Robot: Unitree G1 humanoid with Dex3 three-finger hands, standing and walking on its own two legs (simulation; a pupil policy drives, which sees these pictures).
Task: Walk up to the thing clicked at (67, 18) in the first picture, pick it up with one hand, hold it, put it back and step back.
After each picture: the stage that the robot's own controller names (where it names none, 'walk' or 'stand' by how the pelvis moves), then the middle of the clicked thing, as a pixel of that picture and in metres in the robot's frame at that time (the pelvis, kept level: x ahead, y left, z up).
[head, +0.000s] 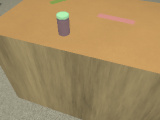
stand; (63, 24) +0.77 +0.14 +0.02
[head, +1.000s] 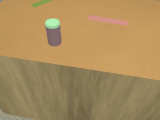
walk; (53, 32) +0.64 +0.16 +0.03
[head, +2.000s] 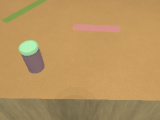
stand; (32, 57) +0.46 +0.22 +0.05
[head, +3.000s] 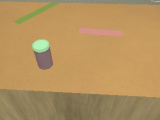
stand; (43, 55) +0.51 +0.20 +0.03
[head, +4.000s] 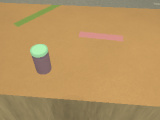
stand; (41, 59) +0.49 +0.20 +0.02
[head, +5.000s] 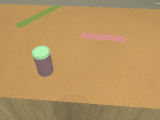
stand; (43, 61) +0.48 +0.19 +0.02
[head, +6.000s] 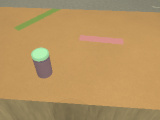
stand; (42, 63) +0.47 +0.20 +0.02
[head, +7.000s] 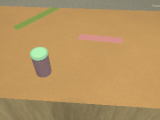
stand; (41, 62) +0.48 +0.20 +0.02
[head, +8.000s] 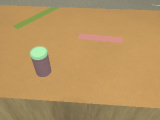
stand; (41, 62) +0.48 +0.20 +0.02
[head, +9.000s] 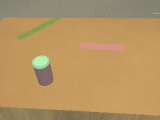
rise first; (43, 71) +0.46 +0.21 +0.03
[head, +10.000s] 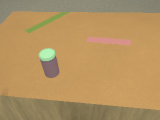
go down; (49, 63) +0.48 +0.20 +0.03
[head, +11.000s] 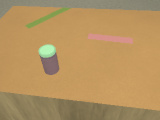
go down; (49, 60) +0.49 +0.19 +0.03
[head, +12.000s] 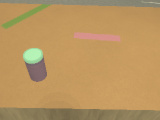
go down; (35, 65) +0.45 +0.19 +0.05
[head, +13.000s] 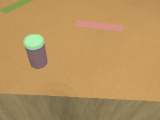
close in; (36, 52) +0.47 +0.18 +0.05
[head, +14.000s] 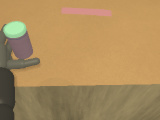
close; (19, 41) +0.50 +0.21 +0.08
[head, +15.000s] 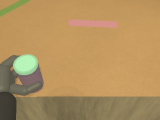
lift; (30, 74) +0.37 +0.18 +0.08
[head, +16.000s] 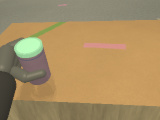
lift; (34, 62) +0.31 +0.15 +0.23
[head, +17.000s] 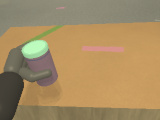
hold; (41, 63) +0.32 +0.14 +0.22
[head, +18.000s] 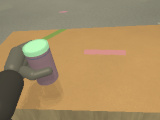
hold; (42, 62) +0.32 +0.14 +0.23
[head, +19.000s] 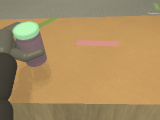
crouch; (31, 45) +0.38 +0.16 +0.23
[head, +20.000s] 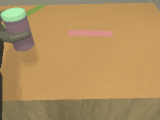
lower; (19, 30) +0.47 +0.19 +0.20
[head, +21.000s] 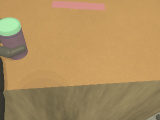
lower; (13, 39) +0.48 +0.19 +0.10
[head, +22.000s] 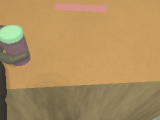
lower; (16, 46) +0.46 +0.19 +0.09
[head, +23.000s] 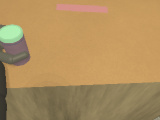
lower; (15, 46) +0.46 +0.19 +0.09
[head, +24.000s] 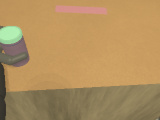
lower; (14, 47) +0.46 +0.20 +0.09
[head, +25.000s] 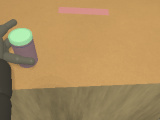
open; (24, 49) +0.46 +0.17 +0.08
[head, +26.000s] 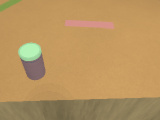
sink last; (33, 62) +0.43 +0.17 +0.07
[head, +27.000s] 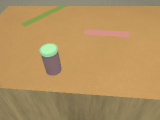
stand; (51, 59) +0.47 +0.18 +0.07
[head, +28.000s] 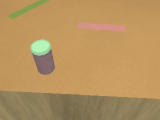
stand; (43, 57) +0.45 +0.17 +0.08
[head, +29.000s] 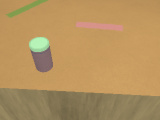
stand; (42, 55) +0.46 +0.18 +0.09
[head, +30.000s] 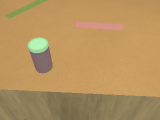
stand; (41, 56) +0.45 +0.18 +0.09
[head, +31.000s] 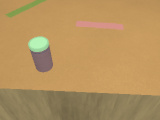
stand; (41, 55) +0.45 +0.18 +0.09
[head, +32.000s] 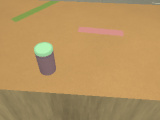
stand; (45, 59) +0.46 +0.18 +0.06
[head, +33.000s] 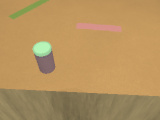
walk; (44, 58) +0.47 +0.18 +0.03
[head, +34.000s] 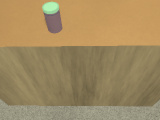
walk; (53, 18) +0.64 +0.17 +0.04
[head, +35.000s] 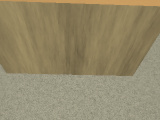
walk; out of the picture +0.95 +0.19 +0.04
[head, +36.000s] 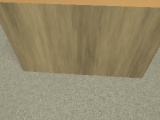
stand; out of the picture +1.06 +0.16 +0.04
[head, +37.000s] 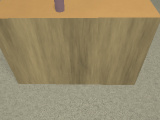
stand; (59, 2) +1.06 +0.20 +0.02
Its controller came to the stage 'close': yes
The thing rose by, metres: 0.23
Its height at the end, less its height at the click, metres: +0.00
